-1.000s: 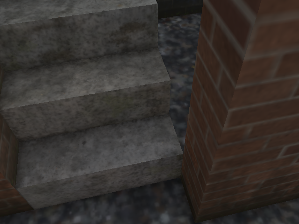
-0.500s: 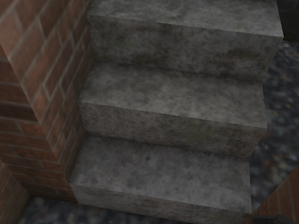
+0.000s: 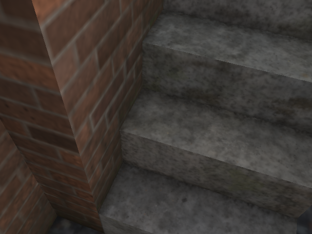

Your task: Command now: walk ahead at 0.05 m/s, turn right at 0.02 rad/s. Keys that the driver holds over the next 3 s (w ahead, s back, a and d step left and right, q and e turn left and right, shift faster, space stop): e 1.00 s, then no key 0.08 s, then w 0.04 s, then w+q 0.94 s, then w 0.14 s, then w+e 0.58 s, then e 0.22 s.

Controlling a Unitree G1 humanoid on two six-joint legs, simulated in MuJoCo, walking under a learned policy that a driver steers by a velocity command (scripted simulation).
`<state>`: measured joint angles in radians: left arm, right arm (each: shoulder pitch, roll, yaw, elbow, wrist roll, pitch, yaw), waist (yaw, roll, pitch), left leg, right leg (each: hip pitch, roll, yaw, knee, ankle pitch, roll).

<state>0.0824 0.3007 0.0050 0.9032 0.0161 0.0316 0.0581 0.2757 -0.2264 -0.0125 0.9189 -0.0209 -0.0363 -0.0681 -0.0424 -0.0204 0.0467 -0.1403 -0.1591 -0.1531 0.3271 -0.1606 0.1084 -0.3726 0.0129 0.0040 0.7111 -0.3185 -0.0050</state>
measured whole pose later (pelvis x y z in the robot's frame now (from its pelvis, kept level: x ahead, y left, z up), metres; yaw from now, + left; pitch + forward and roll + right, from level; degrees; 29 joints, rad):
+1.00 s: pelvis -0.07 +0.01 -0.02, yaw -34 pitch +2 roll +1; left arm 0.11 0.32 0.06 0.65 -0.01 0.00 -0.01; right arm 0.18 -0.35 -0.05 0.79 -0.03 0.03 -0.06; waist -0.05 0.01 0.07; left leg -0.36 0.11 0.09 0.77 -0.45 -0.04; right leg -0.31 -0.01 -0.02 0.56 -0.27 -0.02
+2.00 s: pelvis +0.11 -0.02 -0.01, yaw -12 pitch +2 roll +0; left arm 0.14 0.24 0.03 0.68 0.05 -0.03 0.05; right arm 0.26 -0.23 -0.03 0.69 -0.04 0.02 -0.02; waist -0.04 0.05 0.05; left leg -0.47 -0.06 -0.05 1.25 -0.38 0.00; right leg -0.29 0.02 -0.06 0.40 -0.14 -0.04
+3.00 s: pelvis +0.15 -0.01 -0.03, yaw -25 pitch +2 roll +1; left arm 0.16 0.24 0.05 0.61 0.03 0.01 0.03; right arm 0.19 -0.23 -0.03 0.60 -0.02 0.06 -0.03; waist 0.00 -0.02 0.04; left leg -0.27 0.07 0.23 0.74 -0.51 -0.02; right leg -0.41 0.05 0.08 0.69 -0.31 -0.03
